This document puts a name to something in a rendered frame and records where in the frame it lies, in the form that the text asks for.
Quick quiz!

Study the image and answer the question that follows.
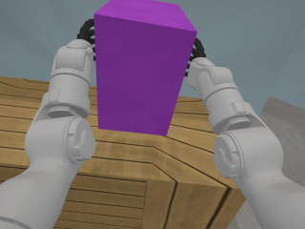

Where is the robot right upper arm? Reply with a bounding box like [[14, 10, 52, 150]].
[[213, 126, 305, 229]]

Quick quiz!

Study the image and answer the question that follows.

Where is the pedestal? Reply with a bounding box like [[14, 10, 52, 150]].
[[0, 76, 246, 229]]

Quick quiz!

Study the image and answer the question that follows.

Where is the robot right hand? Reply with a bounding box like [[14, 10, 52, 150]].
[[184, 38, 206, 76]]

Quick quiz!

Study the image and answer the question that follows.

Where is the robot left upper arm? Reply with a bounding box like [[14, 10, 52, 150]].
[[0, 115, 96, 229]]

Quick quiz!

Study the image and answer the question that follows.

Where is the carton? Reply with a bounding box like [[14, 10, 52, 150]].
[[93, 0, 197, 136]]

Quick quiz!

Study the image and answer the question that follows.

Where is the right robot forearm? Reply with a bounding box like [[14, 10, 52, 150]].
[[186, 57, 284, 161]]

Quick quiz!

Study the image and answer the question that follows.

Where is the robot left hand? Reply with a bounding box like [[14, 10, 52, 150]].
[[76, 19, 96, 61]]

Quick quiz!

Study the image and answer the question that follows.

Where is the left robot forearm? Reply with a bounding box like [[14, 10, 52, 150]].
[[24, 39, 94, 152]]

